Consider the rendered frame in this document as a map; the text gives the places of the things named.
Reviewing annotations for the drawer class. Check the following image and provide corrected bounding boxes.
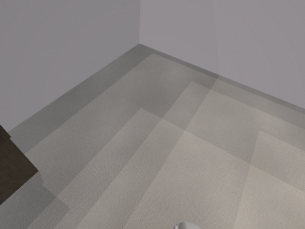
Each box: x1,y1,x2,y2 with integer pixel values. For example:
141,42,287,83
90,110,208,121
0,125,11,145

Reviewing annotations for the cabinet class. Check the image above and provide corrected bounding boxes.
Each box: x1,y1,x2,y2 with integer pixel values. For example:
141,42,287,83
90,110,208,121
0,139,38,205

